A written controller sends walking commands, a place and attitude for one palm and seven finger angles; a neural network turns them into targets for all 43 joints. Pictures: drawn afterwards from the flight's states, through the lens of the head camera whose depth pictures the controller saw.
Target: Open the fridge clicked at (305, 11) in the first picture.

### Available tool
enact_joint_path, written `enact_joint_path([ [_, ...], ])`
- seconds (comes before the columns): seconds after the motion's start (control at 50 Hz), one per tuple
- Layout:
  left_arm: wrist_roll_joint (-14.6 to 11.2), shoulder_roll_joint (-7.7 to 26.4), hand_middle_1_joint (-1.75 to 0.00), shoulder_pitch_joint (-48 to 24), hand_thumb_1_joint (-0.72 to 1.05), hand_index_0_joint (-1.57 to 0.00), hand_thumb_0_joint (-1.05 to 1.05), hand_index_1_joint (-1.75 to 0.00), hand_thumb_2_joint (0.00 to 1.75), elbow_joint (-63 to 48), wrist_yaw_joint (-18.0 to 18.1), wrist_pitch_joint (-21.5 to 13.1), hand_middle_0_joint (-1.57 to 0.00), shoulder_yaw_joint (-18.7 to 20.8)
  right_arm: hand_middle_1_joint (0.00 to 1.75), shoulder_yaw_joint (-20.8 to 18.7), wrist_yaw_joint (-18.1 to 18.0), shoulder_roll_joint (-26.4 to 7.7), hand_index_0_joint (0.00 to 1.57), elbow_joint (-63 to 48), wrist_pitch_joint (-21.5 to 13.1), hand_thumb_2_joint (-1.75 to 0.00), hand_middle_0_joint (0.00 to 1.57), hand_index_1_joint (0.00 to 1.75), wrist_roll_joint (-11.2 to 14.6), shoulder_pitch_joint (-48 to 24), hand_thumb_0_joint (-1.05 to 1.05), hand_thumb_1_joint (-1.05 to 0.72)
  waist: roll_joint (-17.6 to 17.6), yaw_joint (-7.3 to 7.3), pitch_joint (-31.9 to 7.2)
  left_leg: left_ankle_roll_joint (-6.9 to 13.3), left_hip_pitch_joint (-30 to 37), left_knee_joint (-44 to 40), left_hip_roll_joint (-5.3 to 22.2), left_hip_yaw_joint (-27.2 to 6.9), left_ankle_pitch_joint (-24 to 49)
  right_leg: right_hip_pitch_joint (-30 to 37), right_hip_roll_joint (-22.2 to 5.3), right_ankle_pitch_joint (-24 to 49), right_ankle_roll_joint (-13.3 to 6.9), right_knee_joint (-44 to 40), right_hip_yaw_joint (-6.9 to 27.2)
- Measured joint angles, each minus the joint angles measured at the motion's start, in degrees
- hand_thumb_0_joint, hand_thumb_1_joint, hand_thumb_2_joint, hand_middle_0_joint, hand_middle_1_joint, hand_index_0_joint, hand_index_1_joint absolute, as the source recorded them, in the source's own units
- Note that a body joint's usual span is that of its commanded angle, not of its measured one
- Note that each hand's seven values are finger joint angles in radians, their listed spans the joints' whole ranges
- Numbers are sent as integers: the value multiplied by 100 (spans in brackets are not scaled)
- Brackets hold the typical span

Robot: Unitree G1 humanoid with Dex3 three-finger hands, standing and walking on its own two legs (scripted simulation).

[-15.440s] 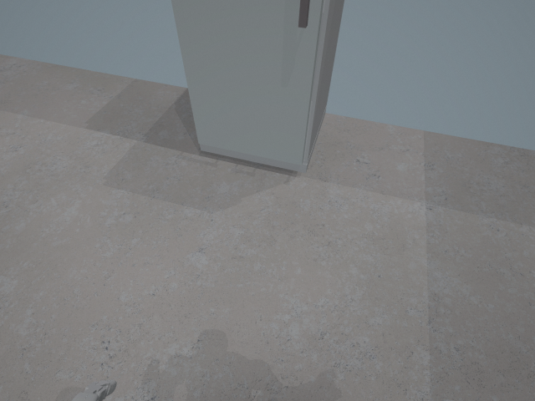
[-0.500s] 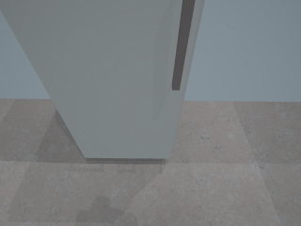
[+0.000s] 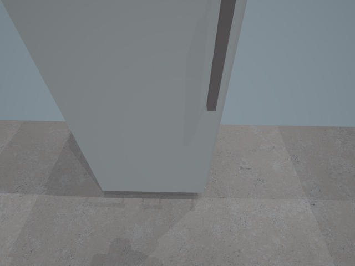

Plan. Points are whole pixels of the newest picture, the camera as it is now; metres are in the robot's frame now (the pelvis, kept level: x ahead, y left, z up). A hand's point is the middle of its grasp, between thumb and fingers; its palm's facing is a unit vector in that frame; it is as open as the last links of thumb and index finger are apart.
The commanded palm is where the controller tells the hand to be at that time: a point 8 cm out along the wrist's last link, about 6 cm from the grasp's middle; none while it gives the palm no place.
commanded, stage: shuffle to correct the standing spot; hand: right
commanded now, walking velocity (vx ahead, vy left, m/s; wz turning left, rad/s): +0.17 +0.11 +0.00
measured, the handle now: (220, 39) +0.60 -0.07 +0.23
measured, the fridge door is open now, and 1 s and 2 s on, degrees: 0 0 0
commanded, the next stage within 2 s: come to a stop and stand still in 0.68 s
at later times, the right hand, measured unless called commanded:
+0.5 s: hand out of the picture +0.00 -0.15 -0.19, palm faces +0.04 +1.00 -0.08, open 7.4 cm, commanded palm none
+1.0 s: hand (204, 207) +0.33 -0.06 -0.17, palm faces -0.07 +0.97 -0.22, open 7.4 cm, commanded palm none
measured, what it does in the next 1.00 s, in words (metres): walks ahead: right foot, then left foot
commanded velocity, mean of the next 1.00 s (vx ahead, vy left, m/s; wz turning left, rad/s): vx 0.03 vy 0.05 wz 0.04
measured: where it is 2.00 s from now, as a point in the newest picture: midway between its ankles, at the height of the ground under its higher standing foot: outside the picture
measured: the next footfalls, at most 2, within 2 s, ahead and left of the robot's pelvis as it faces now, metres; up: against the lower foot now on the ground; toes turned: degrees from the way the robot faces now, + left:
right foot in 0.38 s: +0.11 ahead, -0.10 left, +0.00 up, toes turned -11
left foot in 0.86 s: +0.29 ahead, +0.21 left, +0.00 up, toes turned +9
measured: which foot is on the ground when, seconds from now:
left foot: down 0.00-0.40, up 0.42-0.84, down 0.86-1.00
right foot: down 0.00-0.22, up 0.24-0.36, down 0.38-0.86, up 0.88-1.00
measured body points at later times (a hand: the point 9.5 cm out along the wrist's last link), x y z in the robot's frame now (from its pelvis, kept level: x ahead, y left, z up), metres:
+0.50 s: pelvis +0.09 -0.01 -0.01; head +0.12 -0.04 +0.43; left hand +0.10 +0.23 -0.15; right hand +0.00 -0.20 -0.18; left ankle -0.01 +0.10 -0.65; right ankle +0.07 -0.09 -0.74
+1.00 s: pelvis +0.19 +0.10 -0.01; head +0.25 +0.13 +0.43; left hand +0.12 +0.33 -0.18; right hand +0.33 -0.11 -0.15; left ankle +0.25 +0.20 -0.74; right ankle +0.09 -0.05 -0.66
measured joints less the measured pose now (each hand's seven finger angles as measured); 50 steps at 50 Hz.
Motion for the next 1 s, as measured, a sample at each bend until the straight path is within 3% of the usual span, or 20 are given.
enact_joint_path([
  [0.18, 9, -29, -30, 201, 90, -20, 0, -30, 90, -49, 27, -38, -20, 93, 30, -118, 61, 37, 20, 51, -14, -90, 20, 30, -37, 298, 1, -90, 9, 7, -17, 65, -89, 476, -73, 27, -487, -161, -106, -541, 65, 616, 41],
  [0.26, 10, -29, -30, 189, 90, -20, 1, -30, 90, -57, 32, -4, -20, 124, 30, -187, 26, 32, 20, 23, -101, -90, 20, 30, -54, 364, 1, -90, -46, 8, 57, 121, 27, 512, -159, 228, -675, -551, -258, -934, -19, 1534, -15],
  [0.32, 0, -33, -30, -10, 91, -20, 1, -30, 90, -89, -5, 71, -19, 159, 30, -208, -44, 17, 20, -12, -179, -90, 20, 30, -106, 452, 0, -90, 27, -128, 178, 121, 220, 392, -173, 336, -735, -1037, -265, -1449, -79, 2377, -148],
  [0.36, 40, 21, -30, -216, 92, -20, 2, -30, 90, -137, 29, 92, -20, 174, 30, -198, -66, 17, 20, 12, -173, -90, 20, 30, -117, 563, 0, -90, 136, -202, 260, 69, 304, 409, -135, 298, -808, -1150, -222, -1348, -110, 2063, -271],
  [0.4, 50, 148, -30, -363, 94, -21, 3, -30, 90, -255, 45, -52, -20, 232, 30, -191, -29, 66, 20, 82, -86, -90, 20, 30, -74, 690, 0, -90, 216, -193, 337, 57, 106, 1034, -68, 175, -954, -998, -207, -444, -179, 1407, -447],
  [0.48, 72, 239, -30, -431, 94, -20, 3, -30, 90, -481, 118, -278, -20, 239, 30, -213, 76, 58, 20, 205, 211, -90, 20, 30, -77, 574, 1, -90, 263, -25, 303, 31, -1184, 3827, -70, -161, -853, -637, -306, -657, -283, 1296, -727],
  [0.56, 57, 106, -30, -224, 92, -20, 1, -30, 90, -472, 143, -340, -19, 144, 30, -335, 140, -192, 20, -126, 246, -90, 20, 30, -133, 33, 1, -91, 244, 3, 315, -142, -2234, 4682, 125, -171, -27, -235, -388, -350, -133, 508, -689],
  [0.68, 74, -99, -30, 84, 91, -21, 1, -30, 90, -338, 98, -262, -20, 89, 30, -419, 208, -403, 20, -659, 275, -90, 20, 30, -124, -756, 1, -91, 103, 57, 403, -330, -2961, 4073, 395, -235, 641, 120, -568, -154, 55, -118, -633],
  [0.76, 119, -133, -30, 232, 90, -21, 0, -30, 90, -325, 67, -182, -20, 143, 30, -401, 242, -471, 20, -820, 324, -90, 20, 30, -105, -1203, 1, -91, 25, 237, 547, -359, -2819, 2770, 502, -50, 698, 277, -677, -268, 250, -138, -661],
  [0.82, 130, -77, -30, 332, 90, -21, 0, -30, 90, -312, 46, -115, -20, 222, 30, -371, 276, -481, 20, -920, 284, -90, 20, 30, -92, -1461, 1, -91, -59, 394, 649, -293, -2419, 1660, 428, 88, 689, 318, -781, -495, 446, 86, -665],
  [0.86, 95, -15, -30, 477, 90, -21, 0, -30, 90, -292, 16, -59, -20, 271, 30, -342, 283, -485, 20, -1005, 147, -90, 20, 30, -87, -1521, 1, -91, -82, 442, 629, -251, -1918, 803, 376, 153, 1158, 242, -842, -777, 568, 521, -610],
  [0.9, 8, 143, -30, 399, 90, -21, 0, -30, 90, -261, -22, 70, -20, 292, 30, -329, 196, -388, 20, -1012, -37, -90, 20, 30, -76, -1615, 1, -91, -222, 423, 683, -97, -1938, 1030, 297, 213, 705, -204, -818, -1295, 410, 1706, -198],
  [0.94, -63, 294, -30, 235, 90, -21, 1, -30, 90, -318, -6, 179, -20, 337, 30, -255, 129, -272, 20, -1002, -87, -90, 20, 30, -62, -1696, 0, -91, -336, 482, 757, 24, -1856, 1128, 276, 309, 544, -618, -608, -1599, 266, 2677, 200],
  [1.0, -73, 409, -30, -44, 90, -20, 1, -30, 90, -417, 13, 246, -20, 387, 30, -198, 37, -142, 20, -1024, -61, -90, 20, 30, -38, -1761, 0, -91, -254, 398, 761, 98, -1658, 906, 317, 355, 648, -1159, -281, -1510, 262, 3714, 285],
])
